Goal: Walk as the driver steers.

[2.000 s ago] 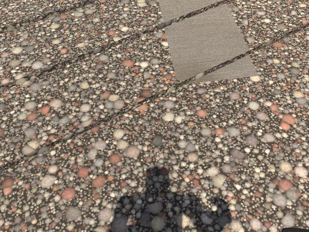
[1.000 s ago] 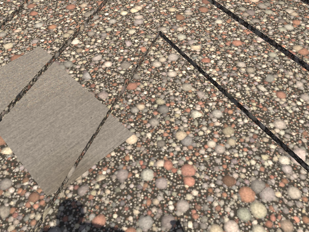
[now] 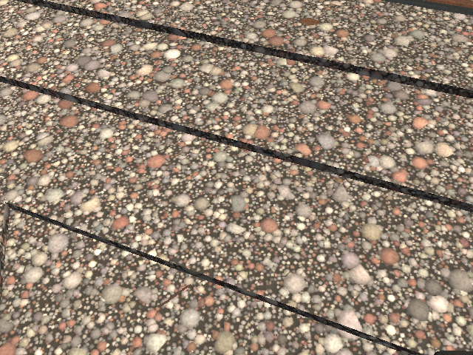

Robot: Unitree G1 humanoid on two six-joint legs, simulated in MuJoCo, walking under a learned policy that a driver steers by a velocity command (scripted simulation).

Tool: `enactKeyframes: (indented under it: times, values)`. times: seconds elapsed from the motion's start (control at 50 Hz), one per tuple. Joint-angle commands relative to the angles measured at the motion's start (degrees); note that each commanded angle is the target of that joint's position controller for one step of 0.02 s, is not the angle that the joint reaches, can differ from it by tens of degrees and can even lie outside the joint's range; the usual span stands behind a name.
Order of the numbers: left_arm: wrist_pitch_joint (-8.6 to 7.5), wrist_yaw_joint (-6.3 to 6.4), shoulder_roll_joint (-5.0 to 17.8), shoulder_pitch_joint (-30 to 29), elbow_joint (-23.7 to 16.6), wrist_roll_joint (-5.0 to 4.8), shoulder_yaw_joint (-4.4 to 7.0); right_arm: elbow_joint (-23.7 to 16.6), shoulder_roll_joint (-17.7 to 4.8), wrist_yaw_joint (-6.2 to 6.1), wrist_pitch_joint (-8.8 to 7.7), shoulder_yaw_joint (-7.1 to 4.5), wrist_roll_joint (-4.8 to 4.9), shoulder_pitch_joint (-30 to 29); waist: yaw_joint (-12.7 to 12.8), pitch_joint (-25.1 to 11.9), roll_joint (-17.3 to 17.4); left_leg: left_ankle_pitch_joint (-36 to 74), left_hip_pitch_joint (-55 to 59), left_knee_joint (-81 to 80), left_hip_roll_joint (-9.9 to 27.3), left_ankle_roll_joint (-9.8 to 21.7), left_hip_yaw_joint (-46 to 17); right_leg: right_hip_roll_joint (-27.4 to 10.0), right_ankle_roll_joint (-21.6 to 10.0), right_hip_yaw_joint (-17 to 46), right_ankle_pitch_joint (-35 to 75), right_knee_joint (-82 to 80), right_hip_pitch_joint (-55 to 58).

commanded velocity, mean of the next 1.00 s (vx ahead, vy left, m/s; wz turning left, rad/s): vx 0.50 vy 0.00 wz -0.32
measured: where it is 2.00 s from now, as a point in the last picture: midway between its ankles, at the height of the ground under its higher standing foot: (382, 193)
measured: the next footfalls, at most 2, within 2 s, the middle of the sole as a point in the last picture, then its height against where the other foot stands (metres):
left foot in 0.24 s outside the picture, level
right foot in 0.68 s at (321, 313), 0.04 m higher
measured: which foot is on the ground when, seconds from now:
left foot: up 0.00-0.22, down 0.24-0.76, up 0.78-1.00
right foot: down 0.00-0.26, up 0.28-0.66, down 0.68-1.00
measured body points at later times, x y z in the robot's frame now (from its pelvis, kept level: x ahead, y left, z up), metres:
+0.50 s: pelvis +0.28 +0.05 +0.00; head +0.31 +0.06 +0.45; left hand +0.48 +0.29 -0.10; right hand +0.28 -0.23 -0.12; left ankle +0.28 +0.15 -0.75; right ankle +0.35 -0.12 -0.68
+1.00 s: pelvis +0.52 -0.03 +0.02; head +0.55 -0.05 +0.47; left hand +0.67 +0.22 -0.09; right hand +0.64 -0.34 -0.06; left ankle +0.63 +0.09 -0.68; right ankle +0.51 -0.13 -0.72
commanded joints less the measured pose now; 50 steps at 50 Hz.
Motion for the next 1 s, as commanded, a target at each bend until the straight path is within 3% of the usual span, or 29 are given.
enactKeyframes:
  times: [0.02,0.06,0.1,0.14,0.18,0.22,0.24,0.26,0.28,0.3,0.32,0.34,0.38,0.44,0.54,0.62,0.68,0.7,0.72,0.74,0.76,0.78,0.8,0.82,0.84,0.86,0.9,0.96,1.0]
  values:
    - [-1.03,1.18,10.24,-2.88,-3.88,-0.32,2.86,-3.54,-2.68,0.1,-0.09,-0.49,-0.18,-2.55,-1.12,-2.62,-5.12,11.28,3.67,-11.69,-2.1,-1.42,1.25,-11.45,-9.26,10.45,10.19,-8.01,-3.25]
    - [-0.75,1.43,10.71,-0.92,-2.81,-0.57,3.02,-4.52,-2.19,0.54,-0.38,-0.19,0.32,-6.77,0.71,-2.09,-5.65,16.92,7.16,-18.88,-4.11,-1.4,1.4,-10.73,-7.78,10.56,6.23,-7.42,-4.36]
    - [-0.8,1.4,10.36,1.15,-1.34,-0.74,2.87,-4.96,-2.95,1.03,-0.76,-0.36,0.99,-8.33,1.66,-2.19,-6.33,19.46,8.77,-22.2,-4.45,-0.79,0.79,-12.24,-7.14,12.03,3.68,-6.16,-2.26]
    - [-0.75,1.43,9.23,2.59,-0.05,-0.83,2.52,-5.21,-4.16,1.45,-1.14,-0.82,1.01,-8.6,1.78,-2.16,-6.94,17.78,8.65,-24.61,-4.09,0.63,-0.15,-14.13,-6.45,14.41,2.84,-3.14,2.0]
    - [-0.44,1.43,9.2,2.64,0.73,-0.51,2.52,-5.17,-5.07,1.59,-1.4,-1.34,0.98,-7.05,0.77,-1.88,-8.45,12.44,9.86,-25.63,-4.2,2.61,0.39,-15.68,-5.6,16.42,5.58,-0.28,5.21]
    - [-0.09,1.22,7.81,2.05,0.88,-0.21,2.0,-3.43,-6.56,1.14,-1.7,-2.46,0.46,0.1,-3.0,-4.77,-8.62,10.02,20.11,-28.54,-5.39,5.58,2.83,-12.8,-3.58,14.96,15.57,7.42,5.57]
    - [-0.15,1.1,5.31,2.02,0.13,0.42,0.92,-2.62,-8.88,0.83,-1.98,-3.17,-0.34,7.89,-6.5,-12.11,-5.32,11.94,33.09,-26.68,1.03,9.04,-3.14,-9.81,-1.5,11.88,13.24,20.4,1.04]
    - [-0.8,1.17,2.35,9.56,-0.18,-0.85,-0.11,-0.7,-14.28,0.78,-1.47,-4.8,-0.96,15.31,-5.65,-20.97,10.32,2.31,53.97,-29.83,13.01,18.76,-26.55,-1.51,3.56,4.62,-3.95,41.41,-18.04]
    - [-1.29,1.25,4.89,9.73,0.26,-1.15,-0.01,0.72,-10.81,1.56,-1.09,-4.2,0.95,17.77,-6.4,-20.72,14.32,-13.07,56.22,-37.81,16.73,20.59,-41.99,-1.22,4.47,6.21,-23.06,50.14,-28.26]
    - [-1.32,1.15,8.98,3.61,-0.15,-1.67,1.1,0.28,-7.16,1.4,-0.85,-3.1,1.6,14.8,-7.35,-12.09,7.03,-19.05,49.65,-39.08,15.34,18.08,-36.31,-4.22,4.21,7.23,-19.26,53.87,-32.55]
    - [-1.28,1.19,8.99,-1.34,-1.29,-1.12,0.99,-0.45,-5.85,1.17,-0.4,-2.5,1.04,11.39,-6.62,-7.44,2.65,-15.44,42.55,-39.63,13.01,16.27,-28.79,-6.74,4.05,4.34,-15.13,53.02,-32.09]
    - [-1.46,1.07,8.19,-4.32,-2.18,-0.18,0.91,-0.35,-4.71,1.12,-0.1,-1.99,0.6,9.11,-5.48,-3.3,1.18,-9.75,35.93,-41.2,10.61,16.09,-23.35,-8.62,4.06,2.75,-12.01,49.34,-31.43]
    - [-1.39,0.83,6.2,-3.46,-1.68,0.07,0.81,-0.21,-3.15,0.95,-0.4,-1.32,0.06,7.5,-3.09,-2.3,3.59,-1.11,29.73,-43.66,7.16,15.15,-16.87,-11.27,4.19,1.83,-8.0,43.86,-26.14]
    - [-1.28,0.77,3.69,-4.72,-1.9,0.43,0.02,1.01,-4.7,0.66,-0.87,-1.69,0.93,8.9,-2.88,-2.46,3.59,8.74,28.55,-45.92,6.44,16.55,-10.89,-12.0,5.42,-0.22,-4.61,37.21,-26.16]
    - [-1.81,-0.02,1.47,-13.0,-3.27,0.47,-1.18,2.95,-6.53,0.13,0.17,-1.96,1.52,12.47,-5.8,-1.78,2.48,14.89,29.8,-46.43,4.93,15.06,-3.5,-10.99,6.5,-2.82,8.28,21.2,-23.7]
    - [-1.78,-1.21,1.26,-20.16,-5.6,-0.57,-1.64,5.3,-7.72,-0.06,1.56,-2.13,1.82,17.05,-8.42,0.48,2.18,13.36,36.32,-45.93,7.61,14.17,-2.53,-9.83,5.57,-4.22,8.58,13.41,-25.92]
    - [-1.58,-1.93,2.76,-19.49,-6.4,-0.16,-1.13,5.9,-9.11,-0.35,2.59,-2.47,1.86,16.61,-6.1,-0.53,3.45,22.76,37.39,-43.26,9.36,12.73,0.19,-7.01,2.58,-7.4,0.81,12.95,-19.71]
    - [-1.59,-1.93,4.66,-18.8,-6.42,-0.07,-0.26,5.73,-7.66,-0.51,2.72,-1.92,1.91,18.16,-5.45,-3.45,1.48,36.53,37.11,-38.31,7.23,10.95,3.66,-4.78,0.87,-9.23,0.8,11.7,-13.09]
    - [-1.56,-2.04,5.97,-16.15,-5.51,-0.21,0.91,6.08,-5.97,-0.86,2.69,-1.05,1.95,21.02,-3.95,-9.18,0.59,49.73,35.09,-29.98,4.98,8.27,7.39,-2.67,-1.02,-9.4,2.33,11.37,-1.96]
    - [-1.33,-2.14,6.38,-8.84,-3.43,-0.68,2.02,6.01,-7.88,-1.25,2.38,-1.21,1.82,19.78,0.62,-13.88,2.04,52.79,27.31,-20.33,4.6,5.85,8.58,-2.62,-3.08,-6.82,4.91,10.37,11.88]
    - [-0.34,-1.64,8.65,0.45,-0.3,-1.27,3.55,5.06,-9.32,-1.34,1.49,-1.44,1.67,16.72,5.5,-17.82,0.82,45.14,16.76,-9.58,2.41,3.51,9.4,-5.49,-5.37,-0.94,4.99,8.86,25.5]
    - [0.68,-0.73,11.37,8.59,2.36,-1.2,4.49,3.03,-6.0,-0.8,0.6,-0.47,0.76,12.34,8.41,-20.4,-10.43,5.47,2.16,10.59,-3.51,1.14,8.62,-16.49,-11.2,15.94,3.25,3.52,36.8]
    - [0.4,-0.17,10.27,8.09,1.98,-0.3,3.41,1.9,-4.33,0.25,-0.92,0.11,0.22,12.64,6.19,-23.59,-10.11,-13.83,-1.88,17.48,-3.17,2.31,-0.62,-21.71,-12.82,24.75,5.98,2.31,36.75]
    - [-0.2,-0.05,8.54,3.85,0.45,0.47,2.78,0.1,-5.03,0.83,-1.65,-0.13,1.62,7.5,5.38,-17.96,-5.82,-13.05,-3.07,15.75,-1.32,3.37,-2.04,-20.24,-11.66,20.98,8.26,1.15,30.09]
    - [-0.78,-0.35,7.45,0.1,0.23,0.5,2.51,-1.23,-4.86,0.9,-1.77,-0.2,2.23,4.7,2.8,-12.04,-3.35,-10.8,-4.02,10.93,-0.55,3.6,-0.93,-18.04,-10.29,18.48,7.16,-1.37,23.12]
    - [-1.15,-0.36,5.96,-2.96,-0.24,0.17,2.07,-1.05,-5.06,0.48,-1.5,-0.56,1.55,3.89,1.12,-9.63,-2.73,-9.81,-2.36,7.32,0.31,3.29,-0.48,-16.95,-9.38,16.86,5.74,-3.23,17.34]
    - [-0.84,-0.35,5.17,-7.32,-1.69,0.16,1.57,-0.42,-3.76,0.78,0.02,-0.56,1.31,6.82,-2.95,-7.15,-6.45,-9.77,4.35,4.36,-0.53,1.23,0.85,-15.07,-9.81,15.54,4.06,-5.89,5.7]
    - [-0.11,0.68,8.33,-10.81,-3.18,-0.43,2.23,-1.32,-3.65,0.79,2.06,-0.74,1.32,6.29,-6.23,-6.66,-9.15,-7.58,11.12,-3.34,-2.88,-2.31,3.38,-12.9,-8.76,12.85,0.47,-7.49,-4.86]
    - [0.73,1.23,11.23,-13.19,-3.5,-0.32,2.91,-2.22,-3.13,0.26,3.57,-0.65,1.62,6.63,-8.87,-9.23,-11.93,-8.53,21.4,-8.49,-3.75,-3.39,5.27,-11.21,-5.78,11.55,-3.66,-6.3,-10.38]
